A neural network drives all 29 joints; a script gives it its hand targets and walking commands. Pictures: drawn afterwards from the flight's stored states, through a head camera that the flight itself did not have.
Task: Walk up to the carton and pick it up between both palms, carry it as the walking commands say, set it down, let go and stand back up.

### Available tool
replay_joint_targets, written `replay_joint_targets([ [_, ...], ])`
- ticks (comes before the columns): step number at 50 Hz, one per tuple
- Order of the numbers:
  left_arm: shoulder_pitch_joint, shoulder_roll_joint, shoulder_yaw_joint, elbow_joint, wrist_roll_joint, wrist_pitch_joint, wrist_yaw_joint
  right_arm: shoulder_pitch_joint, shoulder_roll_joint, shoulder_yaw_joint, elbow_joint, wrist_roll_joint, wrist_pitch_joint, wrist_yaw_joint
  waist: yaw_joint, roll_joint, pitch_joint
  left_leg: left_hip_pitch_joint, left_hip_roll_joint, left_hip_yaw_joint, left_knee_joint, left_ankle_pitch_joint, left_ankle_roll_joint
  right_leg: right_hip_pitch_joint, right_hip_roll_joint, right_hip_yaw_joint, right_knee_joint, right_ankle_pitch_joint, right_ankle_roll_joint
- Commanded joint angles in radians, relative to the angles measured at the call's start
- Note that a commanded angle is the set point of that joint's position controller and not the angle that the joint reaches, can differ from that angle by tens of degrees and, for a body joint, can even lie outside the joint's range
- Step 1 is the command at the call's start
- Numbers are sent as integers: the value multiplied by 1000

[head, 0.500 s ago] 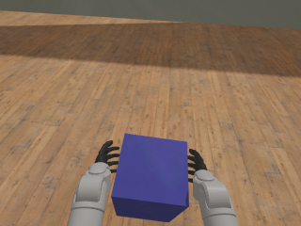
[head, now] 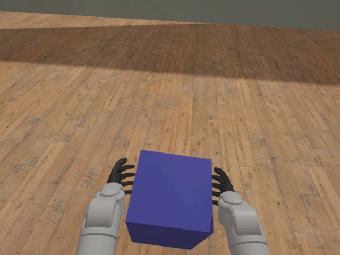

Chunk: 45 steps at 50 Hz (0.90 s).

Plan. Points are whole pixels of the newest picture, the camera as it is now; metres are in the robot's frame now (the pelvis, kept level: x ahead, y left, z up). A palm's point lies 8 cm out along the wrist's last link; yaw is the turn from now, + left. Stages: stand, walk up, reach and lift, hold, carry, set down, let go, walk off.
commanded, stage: carry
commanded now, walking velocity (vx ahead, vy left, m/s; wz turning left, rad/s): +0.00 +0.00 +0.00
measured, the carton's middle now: (168, 204) +0.29 +0.01 -0.04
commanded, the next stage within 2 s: hold in 0.08 s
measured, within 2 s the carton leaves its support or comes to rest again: neither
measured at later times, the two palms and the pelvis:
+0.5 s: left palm (115, 198) +0.26 +0.12 +0.06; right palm (233, 206) +0.25 -0.14 +0.04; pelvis -0.04 -0.01 +0.00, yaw +6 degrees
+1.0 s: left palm (114, 206) +0.26 +0.13 +0.01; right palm (225, 210) +0.26 -0.13 +0.00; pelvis -0.05 -0.01 -0.01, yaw +5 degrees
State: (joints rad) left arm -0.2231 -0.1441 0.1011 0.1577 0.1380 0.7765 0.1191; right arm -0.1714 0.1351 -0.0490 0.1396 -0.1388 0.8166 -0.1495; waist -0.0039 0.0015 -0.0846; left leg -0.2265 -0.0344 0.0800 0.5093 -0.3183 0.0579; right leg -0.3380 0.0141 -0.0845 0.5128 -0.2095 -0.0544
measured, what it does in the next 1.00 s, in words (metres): stands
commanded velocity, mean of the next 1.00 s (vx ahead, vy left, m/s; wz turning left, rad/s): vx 0.00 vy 0.00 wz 0.00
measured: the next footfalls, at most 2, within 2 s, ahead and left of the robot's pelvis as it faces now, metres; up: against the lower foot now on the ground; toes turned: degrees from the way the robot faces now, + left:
none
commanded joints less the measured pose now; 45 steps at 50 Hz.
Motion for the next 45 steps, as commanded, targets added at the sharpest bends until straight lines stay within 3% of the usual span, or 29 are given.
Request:
replay_joint_targets([
  [1,-388,-904,-499,-121,-244,-20,-205,-558,853,465,-215,238,-92,221,-2,28,-367,73,151,-115,-42,347,11,193,-127,121,-21,261,-34],
  [2,-412,-901,-483,-118,-236,-35,-205,-576,851,466,-232,232,-102,219,-6,-23,-345,69,154,-135,-63,334,9,185,-125,123,-16,248,-35],
  [3,-426,-908,-537,-193,-267,-20,-203,-611,863,519,-296,278,-85,224,-2,13,-324,61,147,-116,-57,275,12,173,-133,121,-37,222,-36],
  [4,-363,-870,-454,-48,-202,-21,-205,-565,843,461,-165,230,-83,227,1,1,-290,38,147,-119,-81,249,12,172,-131,124,-36,197,-36],
  [5,-293,-1021,-473,36,-172,-60,-232,-307,987,401,2,166,-91,236,-56,73,-130,123,-6,-259,-110,556,-13,360,33,220,-63,425,2],
  [6,-310,-1007,-460,59,-137,-96,-243,-401,987,381,-39,134,-129,244,-37,63,-164,122,-1,-266,-136,480,-16,386,30,237,-73,390,3],
  [9,-362,-1099,-555,-29,-205,-148,-254,-542,1064,515,-222,222,-177,279,-32,-20,-363,245,13,-289,-117,745,-19,410,47,244,-58,578,36],
  [10,-403,-1073,-542,1,-200,-135,-254,-597,1031,510,-243,234,-172,292,-39,30,-325,178,10,-283,-141,617,-26,450,53,228,-67,473,34],
  [11,-343,-1084,-509,11,-195,-136,-253,-612,1035,555,-270,266,-172,298,2,9,-338,201,3,-283,-134,642,-27,445,42,233,-68,484,38],
  [13,-410,-1083,-551,14,-216,-134,-280,-559,1040,523,-238,242,-145,280,-74,-15,-328,195,-13,-280,-129,585,-18,452,31,250,-81,523,44],
  [16,-564,-1037,-530,5,-204,-135,-294,-554,1056,478,-122,217,-118,291,-84,-4,-210,181,-24,-264,-144,317,-23,366,31,228,-116,288,38],
  [21,-650,-1070,-363,256,-143,-132,-308,-790,1088,407,37,204,-133,315,-3,4,-118,66,-25,-246,-138,84,-21,355,14,226,-115,41,34],
  [22,-697,-1069,-367,263,-149,-145,-321,-838,1092,370,43,190,-135,312,-34,-47,-154,54,-18,-260,-134,72,-19,364,20,216,-104,34,43],
  [24,-834,-1110,-388,266,-166,-155,-335,-866,1119,331,108,179,-137,311,-88,-27,-193,95,-12,-261,-126,51,-36,336,23,210,-111,12,40],
  [25,-788,-1084,-358,339,-138,-154,-336,-896,1116,324,117,166,-138,312,-60,-47,-172,59,-14,-247,-122,61,-29,360,18,213,-111,25,47],
  [27,-792,-1094,-323,412,-118,-151,-338,-902,1099,276,189,148,-134,314,-73,-31,-157,34,-2,-258,-138,28,-28,364,19,205,-113,-4,53],
  [29,-798,-1103,-225,498,-74,-158,-327,-961,1088,260,254,138,-136,330,-23,-20,-60,14,20,-275,-159,-50,-23,322,29,193,-93,-80,47],
  [30,-843,-1127,-239,486,-84,-166,-330,-1008,1060,266,165,145,-158,326,-33,23,-135,59,22,-272,-152,-41,-41,318,31,175,-88,-68,43],
  [31,-821,-1212,-275,447,-77,-158,-335,-1034,1209,327,209,172,-160,329,20,30,-157,-1,10,-233,-125,-81,19,360,31,217,-100,-129,25],
  [33,-892,-1182,-229,471,-65,-173,-343,-1017,1164,226,276,102,-168,329,-21,1,-98,-70,5,-223,-116,-145,13,357,24,223,-106,-202,25],
  [34,-886,-1133,-154,547,-51,-178,-344,-1063,1156,206,297,97,-169,325,17,-58,-72,-64,1,-214,-101,-167,22,335,19,229,-122,-285,32],
  [36,-848,-1154,-128,616,-4,-178,-356,-1064,1195,159,340,75,-183,307,19,-19,-85,-16,-19,-186,-55,-111,20,298,-17,271,-164,-330,29],
  [37,-860,-1151,-167,597,-46,-184,-364,-1023,1193,163,335,81,-186,302,-24,-51,-90,25,-10,-205,-64,-75,24,268,-14,263,-160,-281,40],
  [38,-905,-1114,-106,625,-23,-193,-371,-1024,1165,102,399,44,-184,300,-20,-61,-64,-21,-12,-187,-54,-96,23,268,-22,269,-175,-315,33],
  [40,-883,-1167,-181,543,-44,-223,-371,-992,1204,159,327,59,-219,288,-29,-22,-105,-17,-19,-188,-54,0,19,291,-14,272,-167,-174,28],
  [41,-875,-1120,-108,567,-12,-236,-364,-1018,1197,149,369,45,-226,298,33,-68,-157,-9,-23,-177,-39,-14,22,312,-13,287,-156,-234,37],
  [43,-820,-1136,-137,604,-22,-246,-366,-941,1161,89,386,23,-249,279,-47,-39,-104,-16,-10,-208,-66,-2,23,273,-6,247,-116,-133,36],
  [44,-787,-1113,-96,623,-5,-255,-362,-960,1133,105,387,36,-261,280,-5,-42,-120,-29,-8,-207,-48,35,29,237,-6,249,-104,-110,30],
  [45,-840,-1136,-157,544,-21,-279,-359,-912,1131,115,380,27,-287,279,-30,15,-185,-45,-17,-201,-50,39,14,295,1,251,-87,-50,15],
])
